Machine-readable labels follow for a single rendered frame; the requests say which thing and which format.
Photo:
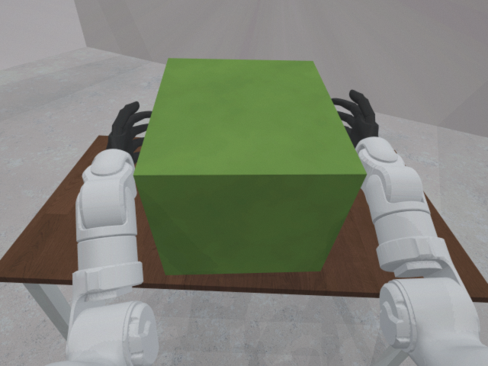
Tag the robot left hand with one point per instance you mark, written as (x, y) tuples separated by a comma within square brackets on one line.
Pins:
[(123, 132)]

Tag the robot right forearm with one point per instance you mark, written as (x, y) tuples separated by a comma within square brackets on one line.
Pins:
[(408, 243)]

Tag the table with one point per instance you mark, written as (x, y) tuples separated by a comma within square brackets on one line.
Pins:
[(46, 254)]

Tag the robot left forearm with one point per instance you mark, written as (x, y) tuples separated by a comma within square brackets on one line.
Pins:
[(106, 233)]

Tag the carton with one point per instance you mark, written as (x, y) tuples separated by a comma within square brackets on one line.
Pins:
[(246, 167)]

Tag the right robot upper arm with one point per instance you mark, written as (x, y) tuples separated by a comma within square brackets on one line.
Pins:
[(433, 321)]

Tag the left robot upper arm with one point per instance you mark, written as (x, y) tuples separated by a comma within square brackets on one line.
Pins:
[(121, 334)]

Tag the robot right hand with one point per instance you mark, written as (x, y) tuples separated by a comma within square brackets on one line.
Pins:
[(363, 123)]

